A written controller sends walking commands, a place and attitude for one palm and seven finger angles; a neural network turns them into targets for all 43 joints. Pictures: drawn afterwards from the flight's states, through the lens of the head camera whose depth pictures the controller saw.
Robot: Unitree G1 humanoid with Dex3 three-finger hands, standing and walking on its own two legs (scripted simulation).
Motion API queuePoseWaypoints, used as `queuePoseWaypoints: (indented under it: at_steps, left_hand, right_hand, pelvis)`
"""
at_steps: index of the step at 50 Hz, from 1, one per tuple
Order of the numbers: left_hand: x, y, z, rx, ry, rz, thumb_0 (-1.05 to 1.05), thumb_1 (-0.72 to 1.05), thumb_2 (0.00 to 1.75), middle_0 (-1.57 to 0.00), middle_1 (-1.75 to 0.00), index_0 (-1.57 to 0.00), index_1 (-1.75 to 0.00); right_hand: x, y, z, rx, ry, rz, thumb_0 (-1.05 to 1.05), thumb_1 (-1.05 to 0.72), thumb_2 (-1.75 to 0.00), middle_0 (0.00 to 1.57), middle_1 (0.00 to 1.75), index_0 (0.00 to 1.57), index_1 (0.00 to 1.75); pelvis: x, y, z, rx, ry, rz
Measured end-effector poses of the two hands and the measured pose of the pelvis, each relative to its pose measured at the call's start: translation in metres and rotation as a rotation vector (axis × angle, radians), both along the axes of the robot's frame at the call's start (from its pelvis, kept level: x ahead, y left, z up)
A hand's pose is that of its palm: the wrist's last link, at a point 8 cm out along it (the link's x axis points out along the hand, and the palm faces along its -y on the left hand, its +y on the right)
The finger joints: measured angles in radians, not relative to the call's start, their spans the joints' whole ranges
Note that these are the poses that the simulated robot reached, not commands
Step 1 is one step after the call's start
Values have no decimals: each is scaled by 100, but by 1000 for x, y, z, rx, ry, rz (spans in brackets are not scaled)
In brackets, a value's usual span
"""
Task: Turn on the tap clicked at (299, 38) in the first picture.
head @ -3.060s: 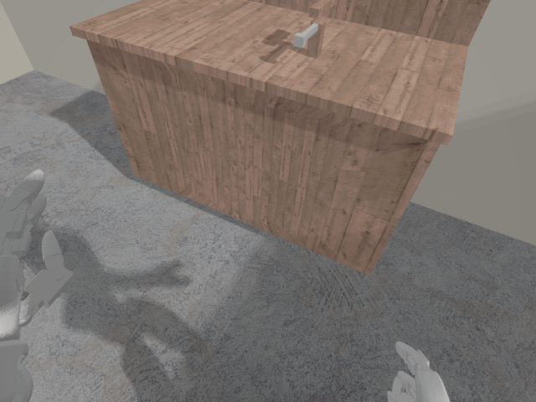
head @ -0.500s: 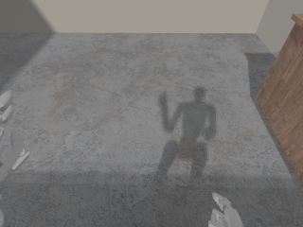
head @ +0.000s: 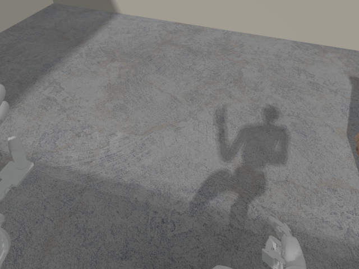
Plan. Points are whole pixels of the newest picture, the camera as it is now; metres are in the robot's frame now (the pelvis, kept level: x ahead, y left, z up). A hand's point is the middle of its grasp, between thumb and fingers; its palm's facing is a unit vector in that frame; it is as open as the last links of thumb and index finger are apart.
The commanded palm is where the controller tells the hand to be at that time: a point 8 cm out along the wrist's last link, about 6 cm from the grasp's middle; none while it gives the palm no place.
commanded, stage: walk around to get in front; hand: left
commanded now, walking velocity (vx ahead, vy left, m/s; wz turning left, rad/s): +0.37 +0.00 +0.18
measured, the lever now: out of the picture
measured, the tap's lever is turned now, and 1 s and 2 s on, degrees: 0 0 0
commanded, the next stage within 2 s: turn to face it in 1.70 s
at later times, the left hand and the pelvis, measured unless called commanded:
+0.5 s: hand (68, 130) +0.30 +0.22 +0.18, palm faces +0.48 -0.78 -0.40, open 7.4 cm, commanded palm +0.24 +0.26 +0.20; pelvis +0.11 -0.04 +0.02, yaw +8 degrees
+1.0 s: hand (86, 69) +0.45 +0.23 +0.21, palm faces +0.48 -0.70 -0.53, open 7.4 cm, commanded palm +0.40 +0.27 +0.20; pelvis +0.28 -0.03 +0.01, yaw +7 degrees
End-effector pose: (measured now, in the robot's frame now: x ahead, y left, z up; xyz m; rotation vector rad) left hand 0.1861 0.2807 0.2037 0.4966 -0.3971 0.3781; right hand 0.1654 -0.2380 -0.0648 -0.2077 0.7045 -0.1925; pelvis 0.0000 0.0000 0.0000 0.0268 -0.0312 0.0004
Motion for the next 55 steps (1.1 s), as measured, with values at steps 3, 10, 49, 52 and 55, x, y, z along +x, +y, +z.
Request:
queuePoseWaypoints:
  at_steps: [3,10,49,52,55]
  left_hand:
    - [4,1,-1,-12,39,3,1,89,90,-21,-30,-20,-30]
    - [-7,-14,30,73,25,50,2,89,90,-21,-30,-21,-30]
    - [216,-22,23,103,108,103,2,89,90,-21,-30,-21,-30]
    - [231,-26,21,158,100,158,1,89,90,-22,-30,-21,-30]
    - [248,-24,12,82,108,208,1,89,90,-22,-30,-21,-31]
  right_hand:
    - [11,28,2,76,3,48,1,-90,-90,20,30,20,30]
    - [34,53,-9,155,47,162,1,-90,-90,21,30,20,30]
    - [264,52,-25,181,108,202,1,-90,-90,21,30,20,30]
    - [289,36,-46,175,133,216,1,-89,-90,21,30,21,30]
    - [315,13,-50,129,165,221,1,-90,-90,21,30,21,30]
  pelvis:
    - [8,-3,7,-12,4,22]
    - [40,-13,17,-27,17,55]
    - [267,-25,14,-18,34,121]
    - [288,-37,0,-17,24,141]
    - [303,-42,2,-8,10,153]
